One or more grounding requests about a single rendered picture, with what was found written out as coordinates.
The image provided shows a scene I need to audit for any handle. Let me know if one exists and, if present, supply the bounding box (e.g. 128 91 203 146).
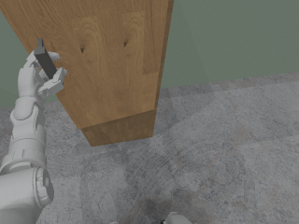
34 38 64 85

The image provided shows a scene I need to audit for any cupboard door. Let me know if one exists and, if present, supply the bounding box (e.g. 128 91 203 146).
0 0 169 129

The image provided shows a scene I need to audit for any left robot upper arm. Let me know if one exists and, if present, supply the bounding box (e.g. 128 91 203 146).
0 166 54 224

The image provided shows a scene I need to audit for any left robot hand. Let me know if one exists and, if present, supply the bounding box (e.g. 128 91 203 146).
18 50 68 104

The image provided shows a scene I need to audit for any robot left forearm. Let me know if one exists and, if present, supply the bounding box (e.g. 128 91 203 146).
0 96 47 175

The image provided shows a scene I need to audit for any robot right thigh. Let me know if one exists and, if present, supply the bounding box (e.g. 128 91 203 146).
163 215 192 224

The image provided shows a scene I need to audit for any robot right shin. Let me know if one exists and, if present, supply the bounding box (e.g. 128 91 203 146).
167 212 178 217

